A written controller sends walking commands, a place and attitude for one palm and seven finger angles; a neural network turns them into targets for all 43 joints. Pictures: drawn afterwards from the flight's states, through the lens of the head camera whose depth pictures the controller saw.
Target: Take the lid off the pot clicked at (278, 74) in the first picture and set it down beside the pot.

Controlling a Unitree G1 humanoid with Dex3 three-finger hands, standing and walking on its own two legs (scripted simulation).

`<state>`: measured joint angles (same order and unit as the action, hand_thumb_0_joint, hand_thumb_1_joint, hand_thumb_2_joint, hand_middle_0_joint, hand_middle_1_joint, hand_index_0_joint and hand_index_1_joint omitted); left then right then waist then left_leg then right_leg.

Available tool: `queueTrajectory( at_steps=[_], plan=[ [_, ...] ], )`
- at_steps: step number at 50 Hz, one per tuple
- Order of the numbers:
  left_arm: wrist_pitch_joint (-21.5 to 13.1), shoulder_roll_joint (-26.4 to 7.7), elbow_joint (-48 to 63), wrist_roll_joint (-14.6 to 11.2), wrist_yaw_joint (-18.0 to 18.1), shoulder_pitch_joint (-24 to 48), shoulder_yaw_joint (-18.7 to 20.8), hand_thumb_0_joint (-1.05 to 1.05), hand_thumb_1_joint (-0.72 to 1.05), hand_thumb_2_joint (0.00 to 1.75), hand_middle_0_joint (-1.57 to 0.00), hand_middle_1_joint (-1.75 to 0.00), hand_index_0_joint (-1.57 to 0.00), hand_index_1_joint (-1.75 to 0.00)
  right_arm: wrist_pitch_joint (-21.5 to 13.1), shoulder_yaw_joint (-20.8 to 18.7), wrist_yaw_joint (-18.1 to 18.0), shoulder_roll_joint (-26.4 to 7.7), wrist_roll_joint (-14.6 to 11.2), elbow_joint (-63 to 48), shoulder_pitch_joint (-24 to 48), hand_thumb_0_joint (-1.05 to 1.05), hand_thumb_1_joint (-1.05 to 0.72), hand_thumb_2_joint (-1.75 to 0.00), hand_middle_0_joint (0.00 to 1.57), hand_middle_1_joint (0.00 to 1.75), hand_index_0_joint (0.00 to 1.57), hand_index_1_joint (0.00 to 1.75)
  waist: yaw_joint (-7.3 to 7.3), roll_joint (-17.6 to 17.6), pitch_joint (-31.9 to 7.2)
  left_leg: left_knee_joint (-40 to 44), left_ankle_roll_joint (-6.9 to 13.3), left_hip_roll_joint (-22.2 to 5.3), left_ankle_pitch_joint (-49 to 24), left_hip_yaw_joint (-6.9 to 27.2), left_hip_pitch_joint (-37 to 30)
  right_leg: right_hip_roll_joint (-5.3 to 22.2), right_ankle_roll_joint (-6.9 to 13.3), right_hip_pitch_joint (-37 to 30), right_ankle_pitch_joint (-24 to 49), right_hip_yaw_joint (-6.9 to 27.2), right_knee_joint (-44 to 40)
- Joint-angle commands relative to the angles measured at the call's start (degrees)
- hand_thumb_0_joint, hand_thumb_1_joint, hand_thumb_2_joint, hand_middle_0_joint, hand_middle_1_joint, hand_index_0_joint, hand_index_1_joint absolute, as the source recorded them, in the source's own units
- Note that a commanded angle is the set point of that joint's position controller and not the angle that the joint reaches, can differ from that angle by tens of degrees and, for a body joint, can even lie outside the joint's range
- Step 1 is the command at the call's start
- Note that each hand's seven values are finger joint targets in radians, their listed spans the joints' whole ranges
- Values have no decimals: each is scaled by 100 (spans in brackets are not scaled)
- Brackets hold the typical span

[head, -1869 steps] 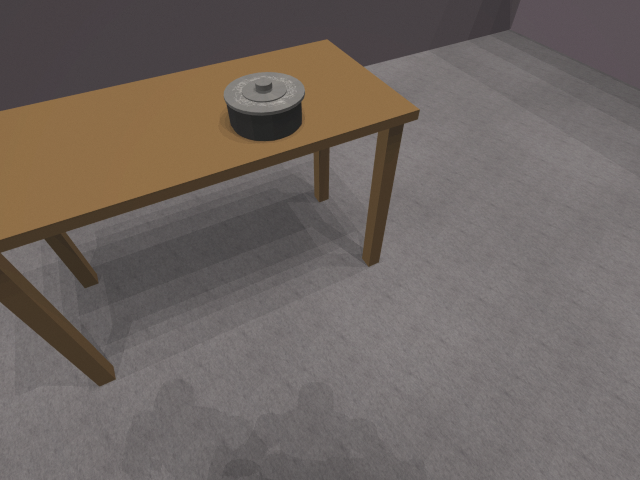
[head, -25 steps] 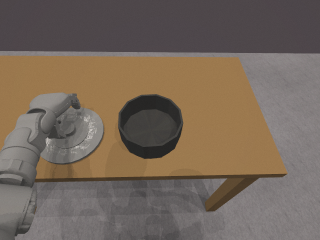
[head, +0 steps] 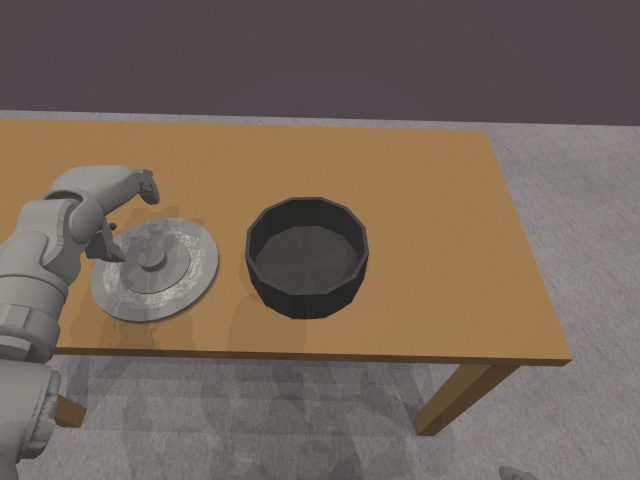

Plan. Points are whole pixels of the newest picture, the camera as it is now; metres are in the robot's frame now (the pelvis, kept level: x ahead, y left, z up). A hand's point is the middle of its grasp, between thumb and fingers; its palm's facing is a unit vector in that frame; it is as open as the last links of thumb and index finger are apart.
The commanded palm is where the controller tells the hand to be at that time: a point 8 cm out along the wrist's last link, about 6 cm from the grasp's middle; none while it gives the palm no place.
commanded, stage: raise the empty hand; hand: left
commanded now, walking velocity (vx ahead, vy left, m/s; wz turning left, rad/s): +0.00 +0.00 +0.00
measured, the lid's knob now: (152, 258) +0.44 +0.28 -0.04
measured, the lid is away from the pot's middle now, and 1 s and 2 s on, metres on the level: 0.25 0.25 0.25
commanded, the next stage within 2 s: draw the hand back to the body in 0.38 s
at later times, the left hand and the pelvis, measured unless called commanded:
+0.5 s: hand (98, 208) +0.41 +0.29 +0.11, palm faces -0.37 -0.04 -0.93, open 11.1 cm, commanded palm +0.40 +0.29 +0.18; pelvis +0.00 +0.00 +0.00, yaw +0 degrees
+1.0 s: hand (88, 243) +0.36 +0.28 +0.11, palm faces -0.23 -0.20 -0.95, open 11.0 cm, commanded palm +0.33 +0.29 +0.18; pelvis -0.01 +0.02 +0.01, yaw +2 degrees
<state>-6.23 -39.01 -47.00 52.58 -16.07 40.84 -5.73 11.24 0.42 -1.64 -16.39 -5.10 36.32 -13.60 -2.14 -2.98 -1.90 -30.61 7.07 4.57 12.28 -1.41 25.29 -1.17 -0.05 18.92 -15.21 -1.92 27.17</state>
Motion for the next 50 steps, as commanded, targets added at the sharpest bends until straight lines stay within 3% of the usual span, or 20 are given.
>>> queueTrajectory(
  at_steps=[1,4,6,9,13,16,17,20,23,26,31,33,36,37,41,42,45,48,49,50],
  plan=[
    [-287,-2381,1761,-133,197,2573,1351,0,-9,80,-42,-72,-42,-72,-185,-270,-117,-908,53,-643,-4,0,-90,-90,20,30,20,30,-42,-474,-2527,224,-392,-507,-2221,850,-2746,-46,406,182,1176,68,-414],
    [-114,-1878,605,-243,129,2347,940,0,-9,80,-42,-72,-42,-72,-123,-194,-120,-907,-16,-449,-11,0,-90,-90,20,30,20,30,-77,201,-1556,465,-281,-505,-1199,674,-1901,-48,355,234,870,-10,-505],
    [-26,-1764,625,-181,83,2534,741,0,-9,80,-42,-72,-42,-72,-148,-209,-95,-951,-17,-504,72,0,-90,-90,20,30,20,30,-63,54,-1342,562,-282,-494,-913,643,-1775,0,396,276,731,59,-560],
    [-35,-1328,1626,-105,-19,2960,352,0,-9,80,-42,-72,-42,-72,-171,-281,-49,-855,-9,-602,157,0,-90,-90,20,30,20,30,-111,-607,-2004,456,-383,-521,-1495,832,-2706,-28,398,491,711,32,-544],
    [-141,-2347,1601,-188,-68,2775,1249,0,-9,80,-42,-72,-42,-72,-172,-239,-111,-905,35,-591,53,0,-90,-90,20,30,20,30,-34,-186,-2377,466,-288,-461,-1770,778,-2612,-30,385,-111,1130,64,-587],
    [-67,-2238,905,-263,-115,2511,1179,0,-9,80,-42,-72,-42,-72,-185,-212,-105,-959,22,-524,70,0,-90,-90,20,30,20,30,-7,155,-1751,561,-260,-461,-1523,657,-2011,29,394,-170,1212,71,-603],
    [6,-1825,599,-281,-150,2257,865,0,-9,80,-42,-72,-42,-72,-160,-194,-79,-915,16,-532,80,0,-90,-90,20,30,20,30,-22,186,-1560,577,-266,-454,-1533,633,-1950,-25,373,-79,1149,24,-596],
    [41,-1471,874,-235,-250,2158,538,0,-9,80,-42,-72,-42,-72,-154,-220,-23,-888,-12,-623,204,0,-90,-90,20,30,20,30,-17,67,-1538,520,-284,-480,-1493,648,-2051,11,385,43,1054,82,-605],
    [-96,-2043,1879,-163,-281,2715,934,0,-9,80,-42,-72,-42,-72,-128,-270,-26,-905,36,-693,210,0,-90,-90,20,30,20,30,-25,-354,-2283,417,-295,-486,-2162,741,-2667,5,383,-49,1284,112,-585],
    [-272,-2748,2316,-232,-176,2579,1652,0,-9,80,-42,-72,-42,-72,-164,-270,-54,-922,94,-762,219,0,-90,-90,20,30,20,30,74,-554,-2540,400,-355,-528,-2716,858,-2905,20,408,-153,1392,86,-586],
    [-55,-1652,1377,-410,-149,1458,967,0,-9,80,-42,-72,-42,-72,-127,-241,67,-884,22,-734,318,0,-90,-90,20,30,20,30,83,-98,-1466,584,-431,-593,-1978,837,-2268,29,387,163,947,49,-628],
    [73,-1380,2368,-365,-165,1863,616,0,-9,80,-42,-72,-42,-72,-90,-254,142,-834,-1,-841,483,0,-90,-90,20,30,20,30,85,-399,-1846,588,-471,-606,-2120,915,-2628,28,373,175,899,30,-606],
    [49,-1888,3800,-344,-88,2030,1057,0,-9,80,-42,-72,-42,-72,-171,-295,193,-846,52,-1019,595,0,-90,-90,20,30,20,30,129,-875,-2515,501,-638,-714,-3016,1272,-3454,22,379,232,927,63,-591],
    [78,-1889,3616,-353,-60,1742,1139,0,-9,80,-42,-72,-42,-72,-173,-283,200,-807,69,-983,510,0,-90,-90,20,30,20,30,126,-766,-2545,498,-656,-716,-3160,1375,-3574,-50,344,286,876,14,-600],
    [251,-2245,2500,-533,56,942,1617,0,-9,80,-42,-72,-42,-72,-192,-151,162,-896,55,-843,555,0,-90,-90,20,30,20,30,254,107,-1639,753,-509,-566,-1729,977,-2334,22,376,-217,849,59,-696],
    [378,-1685,2403,-557,27,991,1114,0,-9,80,-42,-72,-42,-72,-165,-125,169,-823,39,-841,654,0,-90,-90,20,30,20,30,196,265,-1475,824,-534,-565,-1449,924,-2194,7,341,-192,754,31,-711],
    [555,-890,3452,-476,-36,1411,324,0,-9,80,-42,-72,-42,-72,-187,-189,246,-750,-30,-990,908,0,-90,-90,20,30,20,30,143,-210,-1652,892,-711,-695,-1358,1275,-2761,27,317,248,505,-9,-656],
    [516,-1317,4127,-407,-35,985,735,0,-9,80,-42,-72,-42,-72,-327,-195,270,-723,38,-1101,936,0,-90,-90,20,30,20,30,254,-726,-2160,838,-798,-745,-1836,1597,-3394,-8,328,285,446,57,-586],
    [-122,571,4669,-4103,791,957,1446,0,-9,80,-42,-72,-42,-72,-722,-67,76,-258,58,-1394,203,0,-90,-90,20,30,20,30,-28,-145,-1682,1070,-947,-1167,-879,1732,-4221,48,420,388,303,-58,-688],
    [-243,129,4075,-4320,1229,24,1656,0,-9,80,-42,-72,-42,-72,-857,54,-35,-460,128,-1159,477,0,-90,-90,20,30,20,30,136,152,-1430,1339,-889,-1358,-253,1957,-4180,37,401,507,-295,171,-580]
  ],
)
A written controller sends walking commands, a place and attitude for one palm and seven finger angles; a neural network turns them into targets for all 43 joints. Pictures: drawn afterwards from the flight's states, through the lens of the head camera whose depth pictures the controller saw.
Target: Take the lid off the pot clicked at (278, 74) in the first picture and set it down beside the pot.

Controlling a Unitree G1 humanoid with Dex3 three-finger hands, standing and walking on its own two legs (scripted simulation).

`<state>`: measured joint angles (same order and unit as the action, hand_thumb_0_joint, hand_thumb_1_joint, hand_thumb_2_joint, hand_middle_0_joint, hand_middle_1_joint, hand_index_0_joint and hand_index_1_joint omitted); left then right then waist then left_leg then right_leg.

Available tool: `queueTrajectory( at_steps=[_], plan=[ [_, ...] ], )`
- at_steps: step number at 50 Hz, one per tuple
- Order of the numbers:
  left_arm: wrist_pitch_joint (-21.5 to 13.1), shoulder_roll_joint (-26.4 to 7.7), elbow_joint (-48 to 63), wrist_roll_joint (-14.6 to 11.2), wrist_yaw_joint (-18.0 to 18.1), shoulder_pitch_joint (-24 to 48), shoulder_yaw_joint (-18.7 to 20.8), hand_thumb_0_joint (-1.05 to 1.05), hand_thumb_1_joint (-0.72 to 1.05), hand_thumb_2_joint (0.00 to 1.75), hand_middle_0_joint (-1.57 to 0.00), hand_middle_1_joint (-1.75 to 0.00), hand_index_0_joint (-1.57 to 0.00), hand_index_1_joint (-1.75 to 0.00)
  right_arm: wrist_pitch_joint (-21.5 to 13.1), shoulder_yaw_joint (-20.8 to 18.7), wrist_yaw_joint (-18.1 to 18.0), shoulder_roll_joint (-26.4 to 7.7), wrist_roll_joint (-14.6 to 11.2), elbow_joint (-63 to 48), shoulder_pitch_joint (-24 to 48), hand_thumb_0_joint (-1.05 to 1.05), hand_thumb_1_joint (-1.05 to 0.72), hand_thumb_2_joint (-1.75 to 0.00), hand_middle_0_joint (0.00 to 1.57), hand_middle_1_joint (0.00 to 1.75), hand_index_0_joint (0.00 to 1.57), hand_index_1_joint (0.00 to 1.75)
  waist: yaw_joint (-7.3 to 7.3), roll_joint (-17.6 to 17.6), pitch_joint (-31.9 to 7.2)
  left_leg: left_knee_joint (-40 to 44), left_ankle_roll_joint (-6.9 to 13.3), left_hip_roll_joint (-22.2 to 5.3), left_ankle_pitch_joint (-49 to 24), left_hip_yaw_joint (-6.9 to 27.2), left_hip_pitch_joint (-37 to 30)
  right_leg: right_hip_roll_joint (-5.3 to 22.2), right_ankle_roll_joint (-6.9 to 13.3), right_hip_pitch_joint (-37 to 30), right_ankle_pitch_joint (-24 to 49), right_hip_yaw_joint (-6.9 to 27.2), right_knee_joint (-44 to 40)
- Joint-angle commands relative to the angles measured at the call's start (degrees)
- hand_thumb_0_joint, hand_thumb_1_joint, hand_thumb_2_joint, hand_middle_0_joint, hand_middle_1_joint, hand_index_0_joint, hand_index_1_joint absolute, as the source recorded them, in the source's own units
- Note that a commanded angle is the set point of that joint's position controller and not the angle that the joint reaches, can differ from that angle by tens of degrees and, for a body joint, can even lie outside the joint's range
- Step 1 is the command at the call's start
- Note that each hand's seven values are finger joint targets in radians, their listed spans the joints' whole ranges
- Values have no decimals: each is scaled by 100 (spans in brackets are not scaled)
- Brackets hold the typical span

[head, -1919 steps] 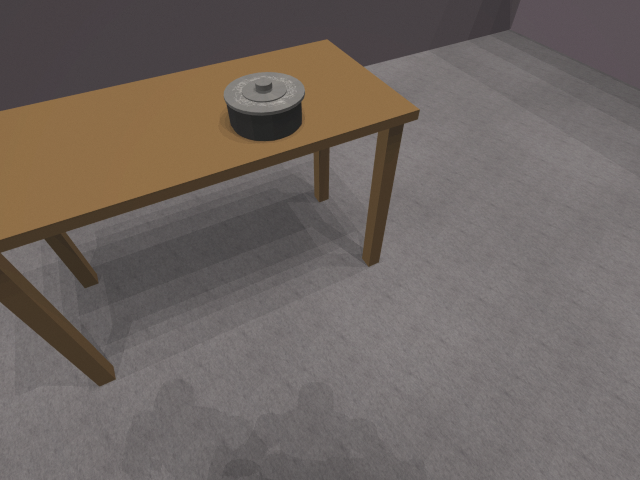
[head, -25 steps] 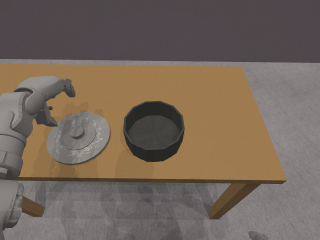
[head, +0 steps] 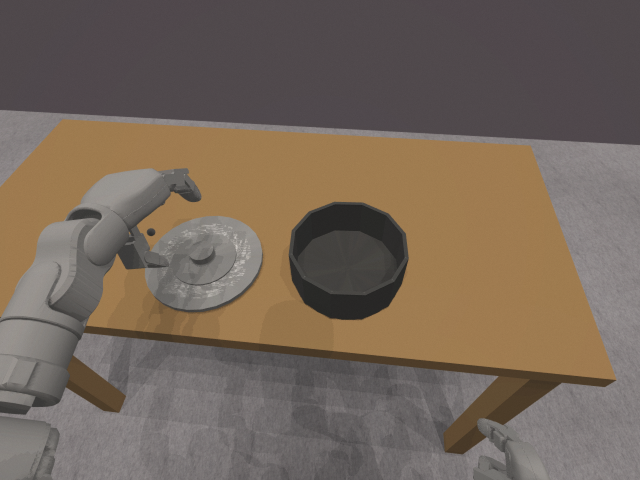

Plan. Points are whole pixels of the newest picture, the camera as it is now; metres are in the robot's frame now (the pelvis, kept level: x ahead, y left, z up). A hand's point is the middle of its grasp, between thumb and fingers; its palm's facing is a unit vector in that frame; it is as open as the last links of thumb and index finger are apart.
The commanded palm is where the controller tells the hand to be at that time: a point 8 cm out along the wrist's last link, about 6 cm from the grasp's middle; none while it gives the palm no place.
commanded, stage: draw the hand back to the body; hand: left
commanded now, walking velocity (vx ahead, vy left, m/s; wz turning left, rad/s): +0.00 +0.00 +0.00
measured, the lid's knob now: (201, 252) +0.45 +0.25 -0.05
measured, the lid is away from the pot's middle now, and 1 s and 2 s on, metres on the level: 0.25 0.25 0.25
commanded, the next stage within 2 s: step back with the hand held close in 1.74 s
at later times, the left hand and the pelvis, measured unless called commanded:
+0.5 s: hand (178, 215) +0.35 +0.19 +0.17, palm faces +0.29 -0.91 -0.29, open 9.9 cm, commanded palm +0.30 +0.23 +0.17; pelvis +0.03 -0.04 +0.00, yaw -3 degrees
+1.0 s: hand (199, 269) +0.28 +0.15 +0.16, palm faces +0.38 -0.87 -0.31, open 7.7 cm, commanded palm +0.24 +0.19 +0.17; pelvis +0.02 -0.11 +0.00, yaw -2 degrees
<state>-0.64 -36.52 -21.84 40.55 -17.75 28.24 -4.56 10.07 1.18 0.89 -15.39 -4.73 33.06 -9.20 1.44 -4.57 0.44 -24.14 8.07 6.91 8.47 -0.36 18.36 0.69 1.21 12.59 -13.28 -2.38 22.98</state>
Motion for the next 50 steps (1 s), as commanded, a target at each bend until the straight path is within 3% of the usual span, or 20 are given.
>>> queueTrajectory(
  at_steps=[1,4,6,8,10,11,12,15,16,19,22,27,32,36,38,42,44,46,48,50],
  plan=[
    [-864,-225,1300,-3146,1601,1098,1685,0,-9,80,-42,-72,-42,-72,-794,20,-339,-584,126,-685,52,0,-90,-90,20,30,20,30,-196,420,-1202,914,-1048,-1559,840,1966,-3086,-146,284,1161,-591,226,-173],
    [-910,-188,1078,-3926,1942,1662,1871,0,-9,80,-42,-72,-42,-72,-905,19,-536,-724,141,-460,128,0,-90,-90,20,30,20,30,-312,1022,-1007,704,-662,-1283,1075,1152,-2181,-106,173,436,7,336,-536],
    [-1077,-676,1868,-4036,2136,2020,2319,0,-4,81,-41,-70,-41,-70,-1064,35,-548,-763,213,-388,171,0,-90,-90,20,30,20,30,-245,485,-1192,698,-740,-1222,850,1154,-2152,-73,181,164,111,312,-522],
    [-1271,-250,2602,-4074,2250,1965,2155,0,1,81,-40,-68,-40,-68,-1317,36,-512,-657,259,-446,258,0,-90,-90,20,30,20,30,-182,-890,-1519,850,-1137,-1356,619,1533,-2727,-128,209,321,137,247,-248],
    [-1282,196,2816,-4190,2277,1175,1966,0,6,82,-39,-66,-39,-66,-1507,54,-438,-565,287,-440,275,0,-90,-90,20,30,20,30,-134,-1514,-1314,883,-1312,-1432,125,1611,-2832,-152,235,450,3,250,-84],
    [-1292,29,2839,-4198,2283,744,2202,0,8,82,-38,-65,-38,-65,-1553,20,-377,-624,309,-399,208,0,-90,-90,20,30,20,30,-113,-1353,-1235,772,-1260,-1387,-24,1490,-2645,-155,254,324,77,257,-145],
    [-1228,340,2373,-4270,2264,143,2092,0,11,82,-38,-64,-38,-64,-1528,32,-354,-584,301,-372,189,0,-90,-90,20,30,20,30,-113,-980,-1082,726,-1193,-1338,-30,1331,-2418,-197,254,202,201,182,-261],
    [-1100,304,2060,-4435,2205,-588,2283,0,18,83,-36,-61,-36,-61,-1441,-17,-357,-675,253,-397,228,0,-90,-90,20,30,20,30,-105,462,-765,542,-807,-1191,223,831,-1506,-147,234,-338,519,136,-430],
    [-1121,20,2178,-4449,2211,-652,2535,0,21,83,-35,-60,-35,-60,-1438,-56,-353,-740,256,-393,194,0,-90,-90,20,30,20,30,-99,505,-741,473,-792,-1166,-13,816,-1471,-122,240,-396,654,130,-437],
    [-1253,140,3538,-4453,2195,-453,2370,0,28,84,-34,-56,-34,-56,-1567,-129,-313,-727,233,-502,264,0,-90,-90,20,30,20,30,-106,-77,-1657,252,-967,-1288,-1863,906,-2616,-145,169,-275,1135,107,-305],
    [-1213,0,3781,-4437,2278,-956,2583,0,36,85,-32,-53,-32,-53,-1645,-117,-245,-691,281,-415,235,0,-90,-90,20,30,20,30,-73,-418,-1586,149,-1006,-1278,-2521,845,-2800,-177,184,-216,1100,148,-361],
    [-887,270,2878,-4530,2257,-1691,2606,0,48,86,-29,-48,-29,-48,-1453,-148,-311,-709,212,-333,298,0,-90,-90,20,30,20,30,-121,380,-683,107,-670,-1031,-1243,372,-1753,-142,184,-431,1436,205,-480],
    [-1045,27,4172,-4572,2289,-1690,2764,0,60,87,-27,-43,-27,-43,-1598,-97,-311,-613,221,-444,550,0,-90,-90,20,30,20,30,-15,-219,-1292,-14,-578,-919,-1422,304,-2152,-81,168,-682,1808,327,-444],
    [-871,-155,3522,-4624,2342,-2281,3186,0,70,88,-24,-38,-24,-38,-1521,-122,-339,-626,232,-326,530,0,-90,-90,20,30,20,30,-7,449,-844,-131,-513,-856,-1160,154,-1717,-5,136,-755,2217,426,-492],
    [-774,178,3306,-4688,2256,-2423,2939,0,75,89,-23,-36,-23,-36,-1424,-112,-363,-596,193,-371,630,0,-90,-90,20,30,20,30,-46,756,-636,-154,-483,-826,-864,63,-1538,58,63,-677,2278,490,-510],
    [-891,393,4200,-4698,2204,-2175,2605,0,85,90,-21,-32,-21,-32,-1538,-77,-355,-514,186,-517,857,0,-90,-90,20,30,20,30,-56,-135,-776,-233,-474,-763,-765,24,-1841,119,52,-542,2170,582,-568],
    [-925,85,4517,-4705,2283,-2276,2931,0,90,90,-20,-30,-20,-30,-1605,-74,-363,-510,204,-521,886,0,-90,-90,20,30,20,30,15,-190,-937,-273,-484,-771,-806,55,-1890,158,45,-651,2268,666,-566],
    [-955,-225,4472,-4694,2357,-2478,3311,0,90,90,-20,-30,-20,-30,-1615,-85,-380,-524,246,-455,850,0,-90,-90,20,30,20,30,38,61,-851,-312,-487,-755,-738,70,-1763,208,5,-706,2450,755,-597],
    [-875,60,3866,-4734,2329,-3022,3243,0,90,90,-20,-30,-20,-30,-1545,-97,-406,-517,249,-415,833,0,-90,-90,20,30,20,30,37,671,-641,-305,-481,-766,-522,57,-1492,246,-62,-709,2374,780,-588],
    [-865,399,3887,-4764,2238,-3191,2932,0,90,90,-20,-30,-20,-30,-1527,-116,-412,-512,216,-467,921,0,-90,-90,20,30,20,30,5,651,-459,-352,-468,-780,-369,27,-1456,314,-109,-566,2252,859,-631]
  ],
)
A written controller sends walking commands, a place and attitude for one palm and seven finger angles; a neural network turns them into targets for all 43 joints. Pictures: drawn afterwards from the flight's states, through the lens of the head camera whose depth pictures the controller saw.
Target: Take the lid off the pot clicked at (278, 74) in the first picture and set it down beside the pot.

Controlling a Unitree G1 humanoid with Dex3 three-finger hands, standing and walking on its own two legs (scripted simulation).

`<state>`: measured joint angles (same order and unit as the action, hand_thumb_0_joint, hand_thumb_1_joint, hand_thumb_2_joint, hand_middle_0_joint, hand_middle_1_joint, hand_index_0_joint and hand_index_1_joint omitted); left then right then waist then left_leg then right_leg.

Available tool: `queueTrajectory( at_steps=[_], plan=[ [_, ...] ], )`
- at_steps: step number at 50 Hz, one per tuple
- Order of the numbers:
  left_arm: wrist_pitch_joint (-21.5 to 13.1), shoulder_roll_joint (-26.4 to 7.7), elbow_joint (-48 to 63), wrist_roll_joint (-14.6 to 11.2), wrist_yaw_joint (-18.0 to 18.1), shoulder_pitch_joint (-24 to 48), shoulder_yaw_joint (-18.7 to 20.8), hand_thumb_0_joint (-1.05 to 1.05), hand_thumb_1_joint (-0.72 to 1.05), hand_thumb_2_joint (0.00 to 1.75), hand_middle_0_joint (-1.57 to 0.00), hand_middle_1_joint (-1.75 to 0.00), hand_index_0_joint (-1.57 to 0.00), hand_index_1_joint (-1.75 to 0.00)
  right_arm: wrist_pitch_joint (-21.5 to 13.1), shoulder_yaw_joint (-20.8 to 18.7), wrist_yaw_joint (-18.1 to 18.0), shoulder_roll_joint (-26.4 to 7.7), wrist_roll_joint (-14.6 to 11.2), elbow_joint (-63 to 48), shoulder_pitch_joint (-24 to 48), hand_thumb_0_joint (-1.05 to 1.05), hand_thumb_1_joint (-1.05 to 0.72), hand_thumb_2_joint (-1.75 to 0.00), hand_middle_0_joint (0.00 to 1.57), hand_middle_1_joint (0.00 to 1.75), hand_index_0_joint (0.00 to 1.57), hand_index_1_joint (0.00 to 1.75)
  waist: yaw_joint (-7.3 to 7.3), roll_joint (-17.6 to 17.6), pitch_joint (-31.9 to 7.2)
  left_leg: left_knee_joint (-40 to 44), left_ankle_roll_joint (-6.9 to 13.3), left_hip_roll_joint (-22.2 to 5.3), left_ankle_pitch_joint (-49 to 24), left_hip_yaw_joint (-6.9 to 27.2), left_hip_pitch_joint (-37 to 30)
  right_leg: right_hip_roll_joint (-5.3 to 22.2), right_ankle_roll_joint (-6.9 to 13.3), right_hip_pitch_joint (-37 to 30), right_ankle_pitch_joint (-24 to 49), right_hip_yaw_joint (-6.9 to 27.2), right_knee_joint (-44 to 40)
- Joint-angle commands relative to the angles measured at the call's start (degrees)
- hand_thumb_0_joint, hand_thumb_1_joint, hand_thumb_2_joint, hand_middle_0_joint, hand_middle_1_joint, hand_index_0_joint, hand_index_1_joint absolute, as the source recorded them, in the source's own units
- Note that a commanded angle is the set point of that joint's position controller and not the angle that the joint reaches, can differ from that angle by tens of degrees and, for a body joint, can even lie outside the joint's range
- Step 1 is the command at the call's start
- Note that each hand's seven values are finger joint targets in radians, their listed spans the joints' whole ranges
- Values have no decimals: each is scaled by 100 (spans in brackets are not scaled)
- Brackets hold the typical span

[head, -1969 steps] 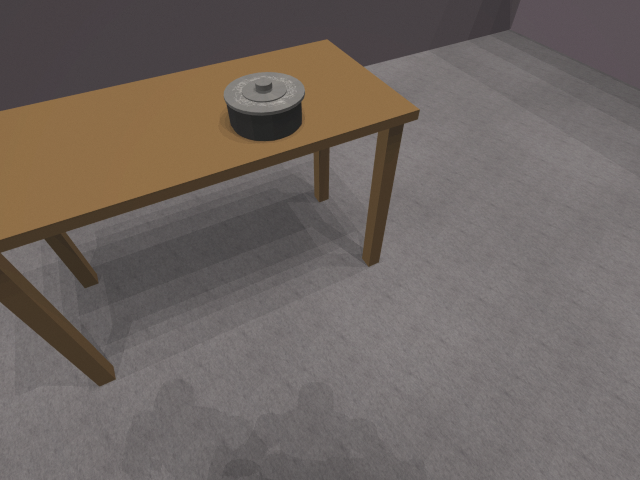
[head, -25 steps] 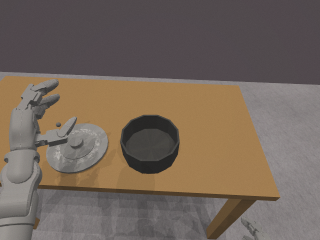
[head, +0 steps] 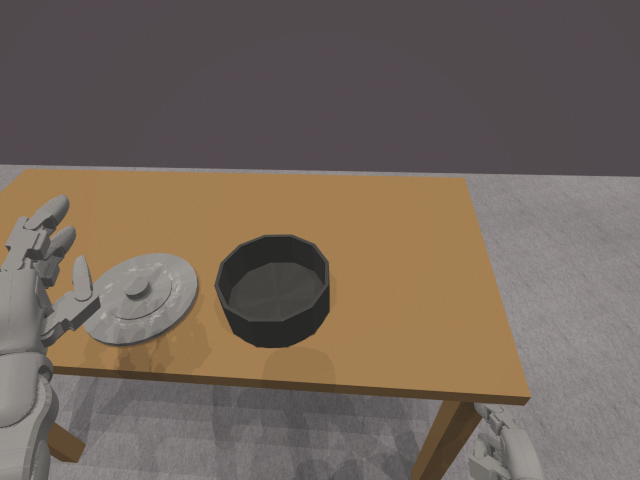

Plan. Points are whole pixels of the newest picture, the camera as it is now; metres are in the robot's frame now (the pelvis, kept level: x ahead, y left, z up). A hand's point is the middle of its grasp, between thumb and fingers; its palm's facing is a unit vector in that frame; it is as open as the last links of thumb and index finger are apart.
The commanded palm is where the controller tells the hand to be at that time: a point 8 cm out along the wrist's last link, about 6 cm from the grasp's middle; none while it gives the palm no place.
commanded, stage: draw the hand back to the body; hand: left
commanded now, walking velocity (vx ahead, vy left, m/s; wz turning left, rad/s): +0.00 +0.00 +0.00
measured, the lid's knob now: (136, 287) +0.42 +0.37 -0.05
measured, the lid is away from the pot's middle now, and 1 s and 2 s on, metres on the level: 0.25 0.25 0.25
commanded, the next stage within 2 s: step back with the hand held close in 0.74 s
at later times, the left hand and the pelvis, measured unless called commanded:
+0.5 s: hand (68, 354) +0.18 +0.25 +0.16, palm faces +0.36 -0.86 -0.36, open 7.4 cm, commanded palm +0.13 +0.29 +0.18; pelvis -0.01 +0.01 +0.00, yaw +0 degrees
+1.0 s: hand out of the picture +0.18 +0.31 +0.18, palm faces +0.38 -0.83 -0.41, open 7.4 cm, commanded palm +0.12 +0.33 +0.18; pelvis -0.02 +0.06 +0.00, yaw -1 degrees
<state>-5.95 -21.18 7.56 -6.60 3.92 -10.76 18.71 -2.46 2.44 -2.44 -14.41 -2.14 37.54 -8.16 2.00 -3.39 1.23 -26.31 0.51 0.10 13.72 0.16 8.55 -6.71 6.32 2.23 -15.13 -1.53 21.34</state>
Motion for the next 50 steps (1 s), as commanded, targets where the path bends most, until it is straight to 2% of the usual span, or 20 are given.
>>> queueTrajectory(
  at_steps=[1,5,7,10,13,15,17,21,24,29,31,34,37,41,42,43,45,47,48,50],
  plan=[
    [-386,-1071,1165,-51,44,670,519,0,90,90,-20,-30,-20,-30,-296,-256,-67,-589,-56,-938,836,0,-90,-90,20,30,20,30,-60,411,-550,-134,294,-85,-890,-32,-513,1045,-614,496,2338,743,-490],
    [-568,-1324,2072,-34,102,637,662,0,90,90,-20,-30,-20,-30,-415,-249,-70,-556,-23,-1026,958,0,-90,-90,20,30,20,30,33,-97,-868,-186,274,-100,-935,20,-684,1131,-587,441,2150,869,-494],
    [-625,-1554,2057,-15,185,495,957,0,90,90,-20,-30,-20,-30,-446,-266,-97,-558,24,-962,920,0,-90,-90,20,30,20,30,61,38,-842,-172,276,-91,-933,40,-641,1100,-552,437,2047,890,-527],
    [-521,-1159,1405,-80,123,-320,816,0,90,90,-20,-30,-20,-30,-369,-301,-122,-562,11,-904,883,0,-90,-90,20,30,20,30,44,641,-374,-194,293,-119,-795,16,-416,1103,-594,620,1921,935,-595],
    [-606,-838,1862,-92,20,-390,389,0,90,90,-20,-30,-20,-30,-401,-295,-109,-512,-38,-1041,937,0,-90,-90,20,30,20,30,25,124,-337,-99,305,-116,-690,-10,-584,1048,-544,820,1281,782,-665],
    [-699,-902,2499,-64,44,-413,360,0,90,90,-20,-30,-20,-30,-489,-289,-101,-500,-14,-1110,979,0,-90,-90,20,30,20,30,66,-202,-534,-116,305,-129,-823,11,-758,1062,-495,790,1321,784,-657],
    [-756,-1198,2701,-35,127,-501,641,0,90,90,-20,-30,-20,-30,-557,-297,-122,-514,36,-1082,919,0,-90,-90,20,30,20,30,87,-87,-628,-100,309,-117,-876,47,-776,1017,-461,743,1321,759,-658],
    [-673,-1107,2347,-53,135,-1121,765,0,90,90,-20,-30,-20,-30,-486,-325,-141,-493,35,-1003,813,0,-90,-90,20,30,20,30,94,467,-369,-45,323,-112,-985,63,-649,951,-461,746,1652,685,-613],
    [-622,-597,2488,-42,33,-1396,243,0,90,90,-20,-30,-20,-30,-453,-298,-127,-467,5,-1101,873,0,-90,-90,20,30,20,30,56,128,-308,35,332,-139,-924,30,-761,910,-471,886,1362,537,-612],
    [-671,-960,3369,36,158,-1614,476,0,90,90,-20,-30,-20,-30,-573,-281,-136,-459,54,-1159,849,0,-90,-90,20,30,20,30,144,-3,-626,90,310,-168,-1111,161,-903,856,-396,763,1316,471,-583],
    [-630,-1180,3295,49,237,-1482,715,0,90,90,-20,-30,-20,-30,-562,-277,-164,-463,51,-1087,795,0,-90,-90,20,30,20,30,120,-9,-486,132,281,-163,-1098,199,-825,830,-366,769,1311,494,-581],
    [-513,-642,2737,48,180,-1689,333,0,90,90,-20,-30,-20,-30,-480,-265,-161,-442,31,-1044,770,0,-90,-90,20,30,20,30,53,213,-141,234,279,-198,-961,217,-755,781,-381,948,1054,340,-592],
    [-484,-531,2809,74,124,-1699,157,0,90,90,-20,-30,-20,-30,-462,-269,-136,-468,35,-1095,798,0,-90,-90,20,30,20,30,56,169,-173,294,291,-204,-834,262,-752,756,-392,973,846,285,-597],
    [-557,-1100,3648,80,227,-1406,530,0,90,90,-20,-30,-20,-30,-578,-237,-130,-519,50,-1166,778,0,-90,-90,20,30,20,30,118,-188,-519,331,241,-231,-891,374,-779,761,-351,736,880,352,-506],
    [-563,-1033,3575,114,255,-1453,534,0,90,90,-20,-30,-20,-30,-582,-226,-127,-482,83,-1126,763,0,-90,-90,20,30,20,30,146,-146,-574,363,227,-222,-928,409,-765,730,-333,694,869,300,-497],
    [-846,-2006,4137,83,275,-529,1627,0,90,90,-20,-30,-20,-30,-489,-265,-139,-560,40,-1385,675,0,-90,-90,20,30,20,30,45,88,87,283,402,-331,-414,570,-320,1024,-359,1166,1278,1112,-658],
    [-870,-1402,3157,136,209,-1182,1199,0,90,90,-20,-30,-20,-30,-444,-317,-80,-428,92,-1107,600,0,-90,-90,20,30,20,30,-38,1110,437,-96,408,-287,-335,582,-151,1298,-422,1442,1430,1428,-810],
    [-919,-997,3022,153,109,-1397,874,0,90,90,-20,-30,-20,-30,-428,-355,-17,-504,83,-1147,552,0,-90,-90,20,30,20,30,-101,727,212,-129,403,-332,-440,557,-190,1392,-401,1376,1575,1347,-591],
    [-927,-829,3018,150,65,-1594,735,0,90,90,-20,-30,-20,-30,-436,-382,9,-546,54,-1213,540,0,-90,-90,20,30,20,30,-106,300,72,-49,411,-410,-513,581,-188,1382,-430,1320,1579,1277,-427],
    [-958,-678,3231,146,6,-1966,602,0,90,90,-20,-30,-20,-30,-430,-404,45,-603,33,-1314,502,0,-90,-90,20,30,20,30,-67,-301,-283,290,480,-642,-841,732,-183,1183,-562,1075,1638,936,49]
  ],
)
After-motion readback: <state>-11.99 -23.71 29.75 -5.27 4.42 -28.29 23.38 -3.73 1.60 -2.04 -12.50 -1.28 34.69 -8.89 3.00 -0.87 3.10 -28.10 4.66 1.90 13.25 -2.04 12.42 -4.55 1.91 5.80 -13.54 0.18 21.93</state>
